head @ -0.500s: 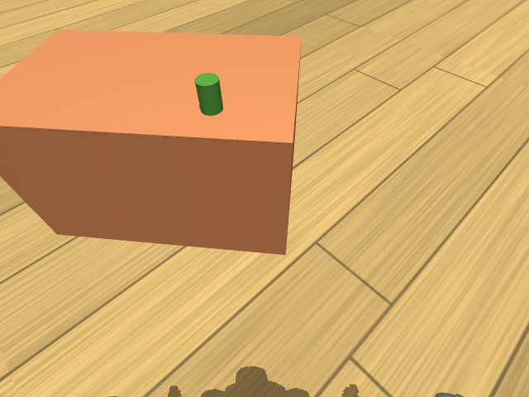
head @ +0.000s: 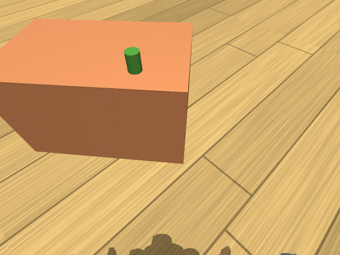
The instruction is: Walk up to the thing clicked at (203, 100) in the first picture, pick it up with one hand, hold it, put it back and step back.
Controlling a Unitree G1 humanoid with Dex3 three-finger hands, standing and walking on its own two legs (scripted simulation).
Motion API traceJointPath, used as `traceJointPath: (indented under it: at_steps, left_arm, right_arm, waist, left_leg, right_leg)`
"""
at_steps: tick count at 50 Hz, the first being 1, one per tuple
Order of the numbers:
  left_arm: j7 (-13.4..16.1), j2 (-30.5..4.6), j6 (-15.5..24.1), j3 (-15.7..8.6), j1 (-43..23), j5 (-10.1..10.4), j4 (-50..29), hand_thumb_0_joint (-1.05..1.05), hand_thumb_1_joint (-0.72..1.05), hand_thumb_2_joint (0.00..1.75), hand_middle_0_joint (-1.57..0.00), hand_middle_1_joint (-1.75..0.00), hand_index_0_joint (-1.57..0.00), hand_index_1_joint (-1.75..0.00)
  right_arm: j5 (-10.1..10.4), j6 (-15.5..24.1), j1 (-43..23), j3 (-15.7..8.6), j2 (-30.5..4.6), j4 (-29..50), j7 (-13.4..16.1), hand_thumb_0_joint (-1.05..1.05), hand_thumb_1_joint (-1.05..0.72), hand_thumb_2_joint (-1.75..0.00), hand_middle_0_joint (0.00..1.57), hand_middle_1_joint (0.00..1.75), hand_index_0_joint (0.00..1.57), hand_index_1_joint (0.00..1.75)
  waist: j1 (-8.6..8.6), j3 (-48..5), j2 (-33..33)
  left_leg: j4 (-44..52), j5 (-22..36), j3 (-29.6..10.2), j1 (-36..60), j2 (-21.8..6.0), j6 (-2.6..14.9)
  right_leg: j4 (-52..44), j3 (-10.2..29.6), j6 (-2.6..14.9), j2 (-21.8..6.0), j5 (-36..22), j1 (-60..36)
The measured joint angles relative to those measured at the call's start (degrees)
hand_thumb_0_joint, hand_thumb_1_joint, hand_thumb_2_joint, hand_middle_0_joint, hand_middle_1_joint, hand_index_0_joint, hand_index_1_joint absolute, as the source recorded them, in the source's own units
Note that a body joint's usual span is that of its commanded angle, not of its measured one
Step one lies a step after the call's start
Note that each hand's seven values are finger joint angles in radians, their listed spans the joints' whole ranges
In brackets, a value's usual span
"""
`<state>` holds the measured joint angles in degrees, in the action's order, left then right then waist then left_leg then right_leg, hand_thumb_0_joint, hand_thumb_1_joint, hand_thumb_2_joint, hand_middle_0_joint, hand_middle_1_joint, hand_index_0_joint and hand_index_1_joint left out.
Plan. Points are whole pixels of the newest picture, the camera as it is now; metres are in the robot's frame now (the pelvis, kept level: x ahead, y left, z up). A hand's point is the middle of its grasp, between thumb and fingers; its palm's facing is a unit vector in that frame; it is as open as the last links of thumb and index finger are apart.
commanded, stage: stand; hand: left
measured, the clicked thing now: (133, 61) +0.91 +0.20 -0.08
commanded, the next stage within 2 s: walk up in 0.62 s
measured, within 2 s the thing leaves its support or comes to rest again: neither
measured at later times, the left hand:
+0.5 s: hand out of the picture +0.08 +0.26 -0.16, palm faces -0.01 -0.94 -0.33, open 7.4 cm
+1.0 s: hand out of the picture +0.09 +0.33 -0.17, palm faces -0.05 -0.93 -0.36, open 7.4 cm
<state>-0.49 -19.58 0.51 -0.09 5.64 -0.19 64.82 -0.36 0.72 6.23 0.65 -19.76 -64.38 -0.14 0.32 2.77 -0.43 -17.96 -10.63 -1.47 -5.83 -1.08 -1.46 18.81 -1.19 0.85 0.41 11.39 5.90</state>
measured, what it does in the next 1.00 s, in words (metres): steps on the spot: left foot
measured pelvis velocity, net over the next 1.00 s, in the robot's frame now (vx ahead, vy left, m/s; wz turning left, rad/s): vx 0.08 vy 0.05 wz -0.04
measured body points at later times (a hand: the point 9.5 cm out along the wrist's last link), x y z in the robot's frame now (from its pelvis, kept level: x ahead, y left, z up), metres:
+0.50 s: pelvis +0.01 +0.00 +0.00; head +0.02 +0.00 +0.45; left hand +0.08 +0.30 -0.13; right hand +0.08 -0.29 -0.13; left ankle -0.01 +0.14 -0.75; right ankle -0.01 -0.11 -0.75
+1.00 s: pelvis +0.08 +0.05 -0.01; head +0.10 +0.07 +0.44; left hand +0.10 +0.38 -0.14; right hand +0.14 -0.27 -0.11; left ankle +0.07 +0.15 -0.75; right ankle +0.01 -0.09 -0.70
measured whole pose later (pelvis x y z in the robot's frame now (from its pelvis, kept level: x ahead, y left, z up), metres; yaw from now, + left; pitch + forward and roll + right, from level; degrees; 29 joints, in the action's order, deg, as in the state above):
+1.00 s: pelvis +0.08 +0.05 -0.01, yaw -2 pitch -3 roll -1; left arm -1.9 -24.2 -0.1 -3.3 18.5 -0.7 57.7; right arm -2.2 3.8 13.7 -4.8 -21.9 -54.1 -2.9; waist 0.2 4.6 1.5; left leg -27.3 -15.8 2.5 -8.8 0.1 1.9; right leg 52.2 4.1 1.9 1.0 26.7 15.0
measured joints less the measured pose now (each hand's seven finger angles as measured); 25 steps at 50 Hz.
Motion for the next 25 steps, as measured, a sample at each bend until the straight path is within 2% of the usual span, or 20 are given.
traceJointPath:
  at_steps: [25]
  left_arm:
    - [0.02, -0.14, -0.10, -0.20, 0.16, 0.00, -0.08, 0.00, 0.90, 0.90, -0.20, -0.30, -0.20, -0.30]
  right_arm:
    - [0.02, 0.07, -0.03, 0.05, -0.10, 0.06, 0.10, 0.01, -0.91, -0.89, 0.20, 0.30, 0.21, 0.30]
  waist:
    - [0.02, 0.06, 0.37]
  left_leg:
    - [0.62, -0.24, 0.44, 0.92, 0.28, 0.36]
  right_leg:
    - [-0.61, 0.43, -0.37, -0.30, 0.12, -0.79]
